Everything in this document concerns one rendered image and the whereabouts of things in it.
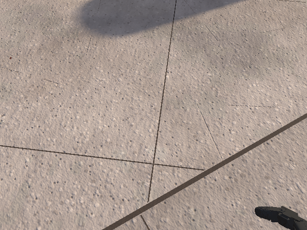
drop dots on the right robot hand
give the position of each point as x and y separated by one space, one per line
284 216

